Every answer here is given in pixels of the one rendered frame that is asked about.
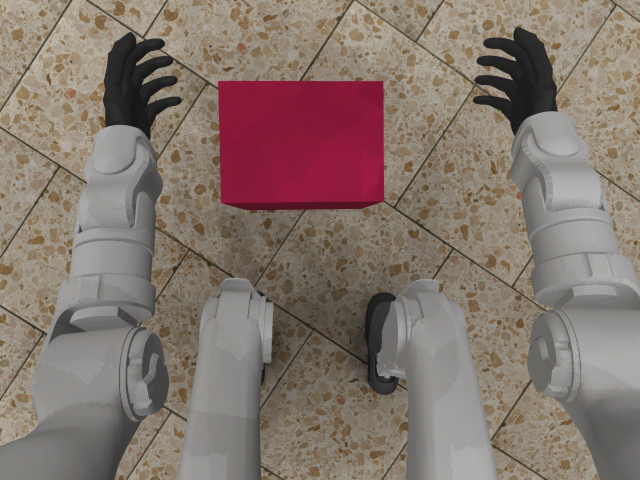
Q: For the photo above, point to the right robot shin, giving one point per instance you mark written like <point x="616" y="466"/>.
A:
<point x="387" y="367"/>

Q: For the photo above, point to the robot right forearm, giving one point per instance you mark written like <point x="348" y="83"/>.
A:
<point x="576" y="256"/>

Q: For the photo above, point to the robot shin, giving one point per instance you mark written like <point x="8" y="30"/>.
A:
<point x="387" y="367"/>
<point x="230" y="284"/>

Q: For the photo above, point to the robot left hand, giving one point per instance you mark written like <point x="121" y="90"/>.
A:
<point x="125" y="98"/>

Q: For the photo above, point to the robot right hand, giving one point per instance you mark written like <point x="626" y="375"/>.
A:
<point x="532" y="89"/>

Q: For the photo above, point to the right robot upper arm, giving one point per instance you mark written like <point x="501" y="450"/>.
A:
<point x="589" y="361"/>

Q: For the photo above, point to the left robot upper arm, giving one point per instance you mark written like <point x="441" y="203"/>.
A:
<point x="92" y="391"/>

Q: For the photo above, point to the carton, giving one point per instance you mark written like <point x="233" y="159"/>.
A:
<point x="297" y="145"/>

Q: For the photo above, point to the robot left forearm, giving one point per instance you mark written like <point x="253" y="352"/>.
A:
<point x="109" y="283"/>

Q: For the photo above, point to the left robot shin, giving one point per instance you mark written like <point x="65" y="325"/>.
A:
<point x="230" y="284"/>

